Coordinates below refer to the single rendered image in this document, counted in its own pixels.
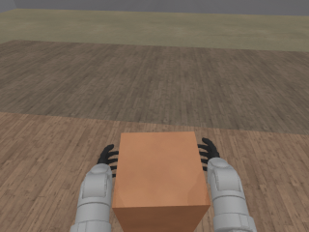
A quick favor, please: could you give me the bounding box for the robot left forearm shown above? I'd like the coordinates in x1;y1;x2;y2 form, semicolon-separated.
70;163;113;232

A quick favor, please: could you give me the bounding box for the left robot hand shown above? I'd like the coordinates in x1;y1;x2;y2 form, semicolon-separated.
97;144;119;178

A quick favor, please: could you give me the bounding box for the carton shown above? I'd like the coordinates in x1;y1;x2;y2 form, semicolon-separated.
112;131;211;232

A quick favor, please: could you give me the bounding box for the robot right forearm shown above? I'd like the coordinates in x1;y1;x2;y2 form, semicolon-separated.
207;158;257;232

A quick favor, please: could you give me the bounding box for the right robot hand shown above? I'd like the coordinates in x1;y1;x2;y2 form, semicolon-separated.
197;137;220;171

